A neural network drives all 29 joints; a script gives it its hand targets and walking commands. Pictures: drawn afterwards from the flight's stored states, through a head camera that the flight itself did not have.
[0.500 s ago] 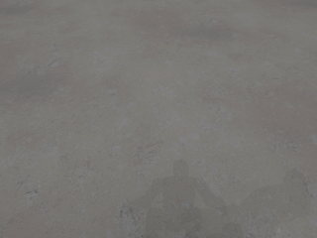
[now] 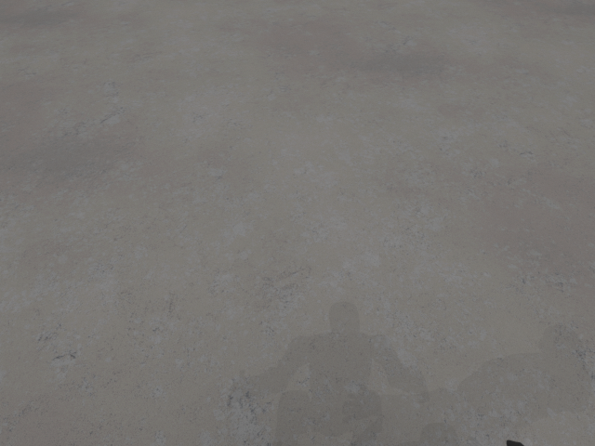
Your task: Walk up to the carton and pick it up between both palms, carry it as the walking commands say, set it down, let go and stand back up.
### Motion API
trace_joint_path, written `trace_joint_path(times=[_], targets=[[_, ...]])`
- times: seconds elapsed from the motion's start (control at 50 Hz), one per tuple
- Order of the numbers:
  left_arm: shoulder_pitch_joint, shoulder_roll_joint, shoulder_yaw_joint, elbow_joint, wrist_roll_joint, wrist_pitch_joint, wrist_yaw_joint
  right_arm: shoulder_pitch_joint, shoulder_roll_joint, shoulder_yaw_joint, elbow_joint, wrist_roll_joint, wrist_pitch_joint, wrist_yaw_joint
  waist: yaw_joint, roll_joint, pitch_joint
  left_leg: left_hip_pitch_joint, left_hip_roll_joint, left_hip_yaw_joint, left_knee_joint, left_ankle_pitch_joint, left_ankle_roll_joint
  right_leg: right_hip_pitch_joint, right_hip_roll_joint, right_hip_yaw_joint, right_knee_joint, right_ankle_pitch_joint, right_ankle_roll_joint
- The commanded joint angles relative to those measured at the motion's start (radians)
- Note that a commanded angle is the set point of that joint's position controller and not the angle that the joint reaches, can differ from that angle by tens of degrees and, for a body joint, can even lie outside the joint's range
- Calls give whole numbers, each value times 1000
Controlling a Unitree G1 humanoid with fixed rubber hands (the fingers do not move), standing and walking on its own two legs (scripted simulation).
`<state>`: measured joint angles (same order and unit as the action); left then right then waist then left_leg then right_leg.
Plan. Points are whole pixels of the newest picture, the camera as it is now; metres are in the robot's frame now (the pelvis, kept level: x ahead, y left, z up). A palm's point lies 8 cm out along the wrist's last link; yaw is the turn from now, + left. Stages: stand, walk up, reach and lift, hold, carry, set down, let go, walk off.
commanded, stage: stand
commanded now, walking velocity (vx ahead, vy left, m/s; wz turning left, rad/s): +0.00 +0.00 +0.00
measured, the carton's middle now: out of the picture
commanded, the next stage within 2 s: walk up in 0.22 s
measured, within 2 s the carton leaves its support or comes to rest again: neither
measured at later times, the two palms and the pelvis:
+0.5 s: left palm out of the picture +0.08 +0.33 -0.11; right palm out of the picture +0.12 -0.30 -0.10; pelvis +0.00 +0.01 -0.01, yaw +6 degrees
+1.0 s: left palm out of the picture +0.07 +0.49 -0.10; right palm (371, 308) +0.37 -0.11 -0.09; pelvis +0.13 +0.14 -0.02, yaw +29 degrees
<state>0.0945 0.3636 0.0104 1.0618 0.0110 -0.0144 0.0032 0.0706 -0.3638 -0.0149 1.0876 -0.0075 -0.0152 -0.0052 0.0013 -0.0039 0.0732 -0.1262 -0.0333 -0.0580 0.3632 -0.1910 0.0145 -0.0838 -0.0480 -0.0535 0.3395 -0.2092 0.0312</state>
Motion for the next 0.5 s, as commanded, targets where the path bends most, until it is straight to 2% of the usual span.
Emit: trace_joint_path(times=[0.0, 0.02, 0.04, 0.06, 0.08, 0.1, 0.12, 0.16, 0.18, 0.2, 0.22, 0.24, 0.26, 0.28, 0.3, 0.32, 0.34, 0.36, 0.38, 0.4, 0.42, 0.44, 0.46, 0.48], targets=[[-26, 203, 39, -41, -3, -10, 8, -26, -208, -43, -52, -5, -3, -5, -3, -16, -119, 46, 142, -86, -48, 265, 29, 2, -97, 71, -44, 121, -45], [-37, 201, 38, -52, -3, -8, 5, -37, -202, -36, -47, 2, 5, -8, 12, 22, -91, -16, 131, -83, -49, 268, 18, 27, -93, 67, -58, 131, -36], [-38, 184, 36, -48, -4, -5, 11, -64, -185, -36, -61, 0, 2, -1, 6, 37, -106, 1, 139, -89, -58, 235, 18, 33, -91, 72, -51, 93, -36], [4, 207, 39, -45, -5, -13, 11, -32, -181, -33, -51, -5, 5, -4, 16, -19, -48, -30, 127, -85, -54, 220, 8, 18, -77, 56, -74, 78, -34], [-6, 167, 29, -48, 2, -8, 12, -17, -219, -46, -38, -7, -3, -12, 0, 23, -40, -48, 122, -70, -50, 180, 20, 24, -93, 77, -90, 124, -37], [-32, 191, 32, -32, -2, -9, 13, -37, -201, -36, -36, -10, -5, -7, -6, 16, -96, -20, 126, -80, -63, 168, 15, 48, -100, 82, -80, 104, -40], [-24, 207, 39, -38, 2, -11, 11, -35, -171, -39, -51, -4, -2, -4, 0, -59, -40, -61, 125, -111, -78, 164, 18, 38, -85, 61, -59, 84, -50], [-35, 191, 38, -51, 3, -4, 5, -25, -227, -42, -38, -12, -4, 1, 10, -30, -91, -22, 139, -88, -57, 179, 33, 45, -96, 62, -56, 84, -40], [-35, 172, 33, -56, 7, -4, 3, -25, -229, -47, -54, -3, -10, -6, -6, 19, -108, 1, 120, -86, -73, 194, 9, 35, -100, 70, -65, 109, -34], [-37, 182, 32, -58, -10, -6, 2, -37, -209, -43, -52, -6, -8, -3, 15, 14, -67, -23, 128, -93, -66, 194, 20, 23, -86, 67, -61, 78, -36], [0, 175, 35, -32, -1, -9, 8, -3, -224, -48, -44, 1, -8, -4, -13, 34, -76, -17, 124, -103, -84, 171, 24, 37, -97, 75, -64, 110, -41], [-43, 210, 33, -40, -5, -6, 10, -22, -173, -34, -56, 5, -14, 0, -19, -5, -90, 7, 134, -109, -64, 247, 11, 35, -92, 60, -46, 99, -37], [-40, 170, 35, -38, -6, -6, 4, -46, -194, -34, -62, -3, -20, -1, -1, 33, -136, 26, 141, -101, -56, 277, 18, 38, -99, 79, -61, 126, -44], [-19, 207, 38, -45, 2, -5, 6, -32, -194, -49, -61, -6, -14, -5, 0, 19, -87, 9, 131, -99, -39, 315, 19, 29, -96, 51, -60, 154, -40], [-53, 195, 45, -45, 10, 0, 12, -14, -199, -41, -49, -9, -14, -13, 5, -2, -93, -10, 134, -100, -33, 315, 17, 55, -100, 68, -48, 184, -46], [-55, 196, 41, -50, 3, -3, 12, -23, -204, -38, -52, -5, -11, -10, -17, -3, -102, 7, 147, -115, -57, 305, 17, 34, -93, 48, -38, 136, -38], [-22, 183, 36, -37, 0, 1, 9, -31, -224, -46, -55, -4, -14, -10, 8, 20, -131, 32, 143, -118, -57, 269, 27, 35, -92, 61, -58, 85, -48], [-29, 184, 34, -49, -1, -3, 9, -19, -198, -48, -64, -2, -7, -6, -9, 53, -118, 16, 130, -89, -54, 252, 16, 34, -90, 58, -63, 106, -40], [-6, 171, 30, -43, -2, -2, 5, -14, -232, -54, -56, -3, -11, -4, 2, -12, -85, -13, 134, -96, -41, 241, 24, 32, -94, 56, -70, 134, -39], [119, 352, 134, -64, -7, -45, 13, -101, -255, -81, -233, -29, 9, 55, 92, -73, -130, -421, 78, -177, 141, -124, 104, 316, -141, 98, 6, -141, -134], [186, 434, 162, -63, -10, -65, 19, -159, -222, -79, -286, -42, 24, 115, 125, -142, -117, -642, 51, -67, 356, -180, 68, 389, -367, 274, -115, -315, -225], [118, 424, 158, -118, 6, -84, 25, -224, -197, -80, -326, -69, 24, 142, 120, -99, -75, -749, 126, -40, 499, -161, 2, 306, -532, 318, -159, -292, -308], [38, 412, 163, -149, 16, -89, 29, -172, -214, -87, -299, -66, 31, 160, 76, -91, -69, -690, 180, -54, 544, -161, -17, 226, -530, 249, -161, -303, -311], [24, 366, 154, -177, 19, -96, 24, -128, -237, -100, -293, -64, 23, 172, 38, -29, -39, -664, 193, -43, 530, -125, -26, 165, -488, 210, -167, -316, -277]])
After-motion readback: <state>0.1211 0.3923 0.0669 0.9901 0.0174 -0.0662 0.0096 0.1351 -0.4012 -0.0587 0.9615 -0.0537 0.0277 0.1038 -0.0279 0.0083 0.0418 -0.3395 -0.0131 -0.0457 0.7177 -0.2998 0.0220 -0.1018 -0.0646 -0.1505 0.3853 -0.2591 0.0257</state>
